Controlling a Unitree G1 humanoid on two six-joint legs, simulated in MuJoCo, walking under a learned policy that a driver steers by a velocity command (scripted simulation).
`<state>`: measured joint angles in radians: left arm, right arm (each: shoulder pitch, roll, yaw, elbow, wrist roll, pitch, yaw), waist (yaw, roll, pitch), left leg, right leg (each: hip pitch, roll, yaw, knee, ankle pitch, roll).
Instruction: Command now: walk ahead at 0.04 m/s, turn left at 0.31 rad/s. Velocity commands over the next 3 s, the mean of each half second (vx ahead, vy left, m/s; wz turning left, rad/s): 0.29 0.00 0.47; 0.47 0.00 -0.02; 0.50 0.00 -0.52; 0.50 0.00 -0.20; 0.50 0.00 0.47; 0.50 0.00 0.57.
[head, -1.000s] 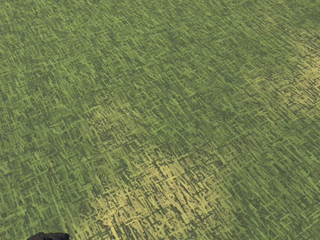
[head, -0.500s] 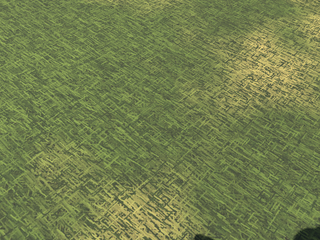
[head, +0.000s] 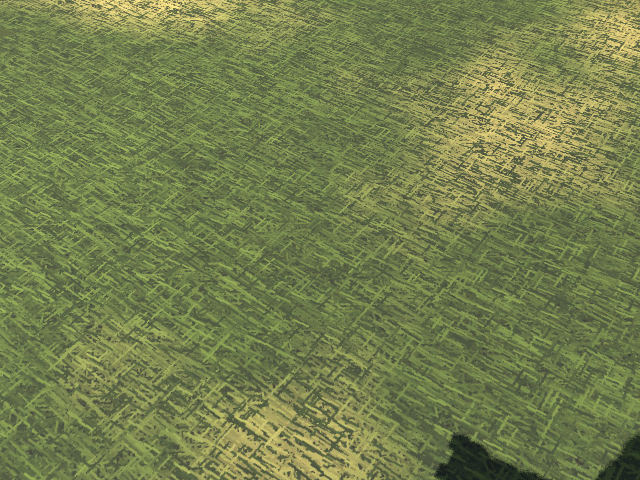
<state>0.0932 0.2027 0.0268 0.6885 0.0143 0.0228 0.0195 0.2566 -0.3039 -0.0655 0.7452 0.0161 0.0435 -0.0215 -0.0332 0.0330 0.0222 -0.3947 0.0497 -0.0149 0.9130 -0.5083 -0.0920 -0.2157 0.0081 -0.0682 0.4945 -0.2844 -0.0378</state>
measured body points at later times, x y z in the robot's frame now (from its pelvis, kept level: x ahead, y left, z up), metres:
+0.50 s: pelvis +0.10 +0.08 +0.01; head +0.12 +0.12 +0.46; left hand +0.23 +0.38 -0.09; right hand +0.18 -0.19 -0.09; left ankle -0.03 +0.13 -0.74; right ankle +0.30 -0.05 -0.67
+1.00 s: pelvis +0.38 +0.13 +0.01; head +0.41 +0.14 +0.46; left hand +0.32 +0.41 -0.11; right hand +0.66 -0.03 -0.06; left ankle +0.48 +0.33 -0.69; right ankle +0.39 +0.04 -0.74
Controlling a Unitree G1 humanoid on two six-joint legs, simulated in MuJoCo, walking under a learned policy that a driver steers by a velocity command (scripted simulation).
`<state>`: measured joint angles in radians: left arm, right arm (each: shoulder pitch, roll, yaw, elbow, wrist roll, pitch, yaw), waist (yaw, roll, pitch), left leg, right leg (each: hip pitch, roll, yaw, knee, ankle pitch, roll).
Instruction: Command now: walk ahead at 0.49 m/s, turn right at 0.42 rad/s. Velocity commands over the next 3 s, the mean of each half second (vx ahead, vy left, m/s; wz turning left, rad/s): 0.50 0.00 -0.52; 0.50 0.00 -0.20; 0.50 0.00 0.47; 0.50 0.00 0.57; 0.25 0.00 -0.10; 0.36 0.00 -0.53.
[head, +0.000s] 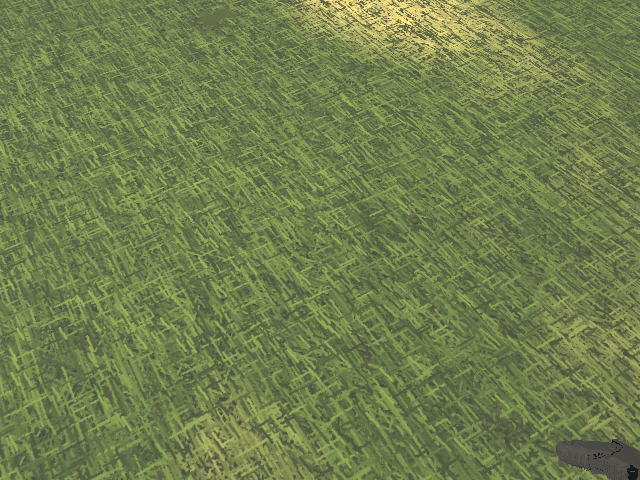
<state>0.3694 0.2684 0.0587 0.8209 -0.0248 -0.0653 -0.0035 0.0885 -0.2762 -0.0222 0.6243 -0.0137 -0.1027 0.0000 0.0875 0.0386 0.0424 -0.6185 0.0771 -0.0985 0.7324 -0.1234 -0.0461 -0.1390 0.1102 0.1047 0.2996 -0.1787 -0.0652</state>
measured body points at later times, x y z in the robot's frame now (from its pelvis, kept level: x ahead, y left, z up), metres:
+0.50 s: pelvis +0.26 +0.03 +0.00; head +0.29 +0.02 +0.45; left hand +0.53 +0.21 -0.09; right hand +0.20 -0.26 -0.12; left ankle +0.22 +0.15 -0.75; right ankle +0.36 -0.16 -0.69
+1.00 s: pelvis +0.50 -0.12 +0.00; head +0.52 -0.14 +0.45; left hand +0.68 +0.11 -0.11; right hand +0.53 -0.42 -0.11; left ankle +0.73 -0.01 -0.67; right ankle +0.43 -0.16 -0.75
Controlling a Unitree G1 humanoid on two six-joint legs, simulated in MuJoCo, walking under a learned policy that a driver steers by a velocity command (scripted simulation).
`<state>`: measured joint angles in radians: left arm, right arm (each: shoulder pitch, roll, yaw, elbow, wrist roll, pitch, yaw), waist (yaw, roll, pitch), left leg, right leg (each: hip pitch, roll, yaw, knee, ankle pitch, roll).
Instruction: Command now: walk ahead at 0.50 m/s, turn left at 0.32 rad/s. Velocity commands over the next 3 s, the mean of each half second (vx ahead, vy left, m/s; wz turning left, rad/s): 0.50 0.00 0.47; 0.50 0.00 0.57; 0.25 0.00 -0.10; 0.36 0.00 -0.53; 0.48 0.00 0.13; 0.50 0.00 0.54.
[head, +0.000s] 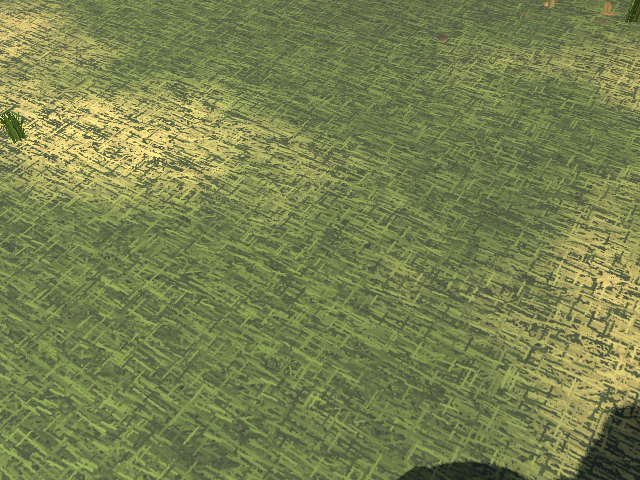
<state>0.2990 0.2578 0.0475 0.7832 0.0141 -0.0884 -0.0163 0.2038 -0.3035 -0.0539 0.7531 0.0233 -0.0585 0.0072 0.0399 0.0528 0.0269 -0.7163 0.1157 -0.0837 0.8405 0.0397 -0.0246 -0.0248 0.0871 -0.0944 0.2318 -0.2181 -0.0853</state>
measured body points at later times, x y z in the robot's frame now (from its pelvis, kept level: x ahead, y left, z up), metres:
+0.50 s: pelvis +0.29 +0.06 +0.00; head +0.32 +0.08 +0.45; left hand +0.40 +0.37 -0.09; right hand +0.45 -0.18 -0.10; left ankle +0.26 +0.13 -0.74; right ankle +0.46 -0.09 -0.68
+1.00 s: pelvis +0.55 +0.10 +0.00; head +0.58 +0.11 +0.45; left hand +0.42 +0.36 -0.12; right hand +0.85 -0.01 -0.09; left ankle +0.56 +0.30 -0.67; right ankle +0.57 -0.02 -0.74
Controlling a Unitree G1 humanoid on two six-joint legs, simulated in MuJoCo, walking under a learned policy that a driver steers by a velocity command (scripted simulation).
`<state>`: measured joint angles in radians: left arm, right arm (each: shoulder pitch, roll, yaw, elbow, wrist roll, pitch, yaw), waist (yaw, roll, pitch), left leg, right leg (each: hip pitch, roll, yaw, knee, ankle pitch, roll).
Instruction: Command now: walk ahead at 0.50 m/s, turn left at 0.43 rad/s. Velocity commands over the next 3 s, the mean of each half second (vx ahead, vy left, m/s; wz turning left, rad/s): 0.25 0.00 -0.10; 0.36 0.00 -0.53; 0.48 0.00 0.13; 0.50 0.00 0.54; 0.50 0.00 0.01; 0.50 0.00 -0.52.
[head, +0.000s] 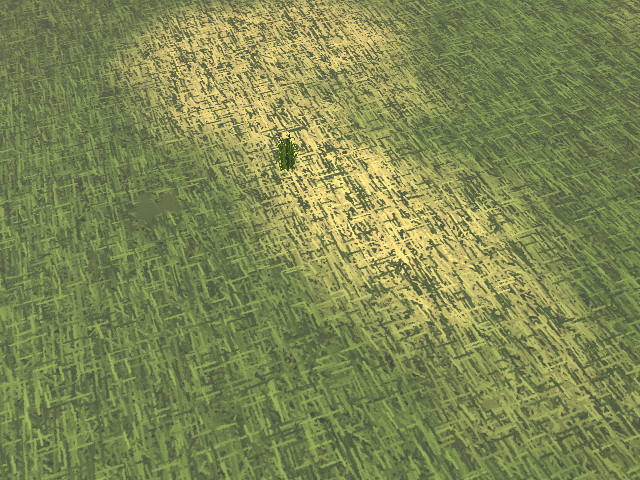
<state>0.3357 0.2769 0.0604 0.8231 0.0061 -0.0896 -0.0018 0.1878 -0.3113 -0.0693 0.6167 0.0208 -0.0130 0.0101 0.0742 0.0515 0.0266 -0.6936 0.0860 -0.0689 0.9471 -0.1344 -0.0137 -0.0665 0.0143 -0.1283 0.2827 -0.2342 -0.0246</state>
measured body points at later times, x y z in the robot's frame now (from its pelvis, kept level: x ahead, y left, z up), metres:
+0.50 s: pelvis +0.18 +0.04 -0.01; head +0.21 +0.04 +0.44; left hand +0.31 +0.31 -0.12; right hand +0.30 -0.24 -0.11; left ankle +0.23 +0.15 -0.74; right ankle +0.22 -0.10 -0.70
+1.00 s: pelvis +0.34 -0.03 +0.00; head +0.36 -0.08 +0.45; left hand +0.44 +0.24 -0.10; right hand +0.47 -0.35 -0.09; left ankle +0.56 +0.05 -0.70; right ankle +0.19 -0.09 -0.74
